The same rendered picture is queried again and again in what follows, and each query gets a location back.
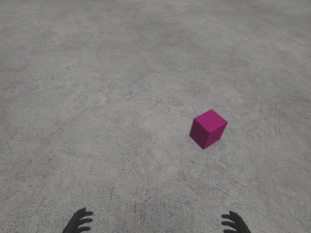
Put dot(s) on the carton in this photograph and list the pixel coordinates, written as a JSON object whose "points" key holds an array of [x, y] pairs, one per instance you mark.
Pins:
{"points": [[207, 129]]}

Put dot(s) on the robot left hand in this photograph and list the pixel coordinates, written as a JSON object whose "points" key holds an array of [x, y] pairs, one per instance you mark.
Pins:
{"points": [[75, 221]]}

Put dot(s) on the robot right hand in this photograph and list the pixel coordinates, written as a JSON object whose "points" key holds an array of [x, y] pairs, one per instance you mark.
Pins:
{"points": [[239, 224]]}

